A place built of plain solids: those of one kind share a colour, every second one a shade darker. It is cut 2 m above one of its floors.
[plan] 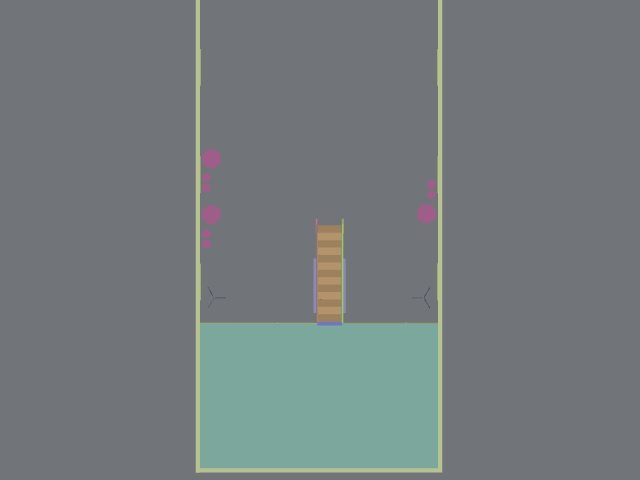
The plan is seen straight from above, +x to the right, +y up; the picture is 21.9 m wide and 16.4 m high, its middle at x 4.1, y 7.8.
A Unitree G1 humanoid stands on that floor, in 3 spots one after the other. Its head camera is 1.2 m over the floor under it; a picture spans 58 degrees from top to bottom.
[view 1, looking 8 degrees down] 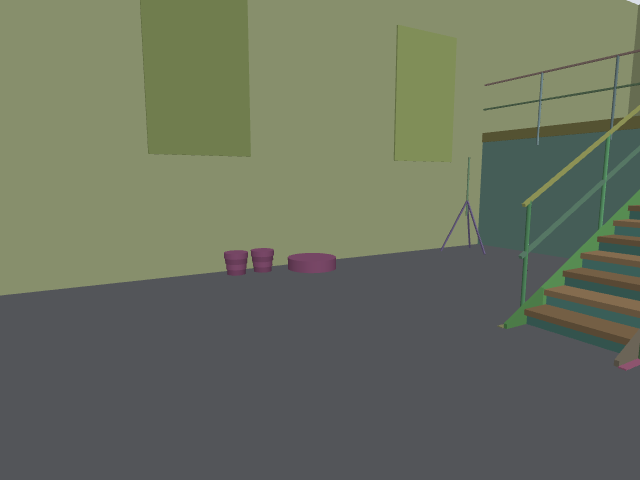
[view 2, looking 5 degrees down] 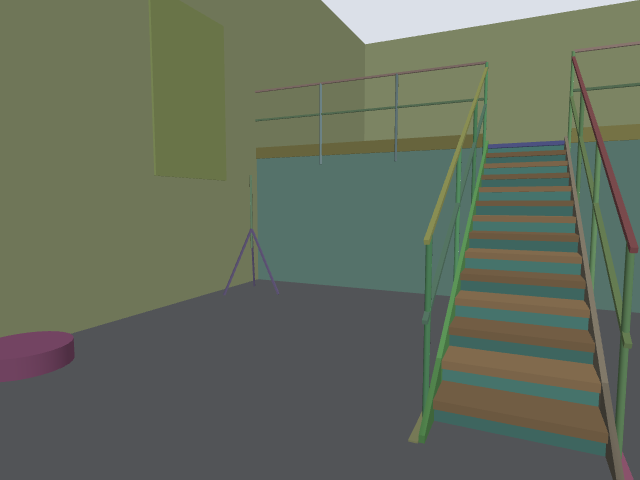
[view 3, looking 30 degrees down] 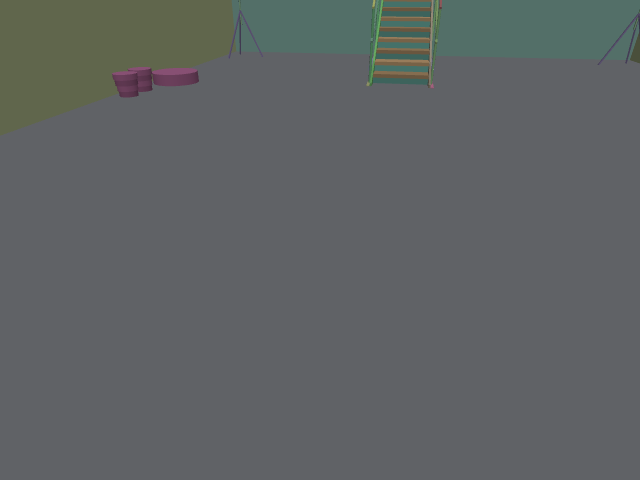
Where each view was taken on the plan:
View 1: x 2.67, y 11.50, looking -30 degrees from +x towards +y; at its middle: wall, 6.37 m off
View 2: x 4.43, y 10.60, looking -65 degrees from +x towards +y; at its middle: loft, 6.26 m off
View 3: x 4.43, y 15.05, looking -80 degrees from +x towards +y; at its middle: ground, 2.40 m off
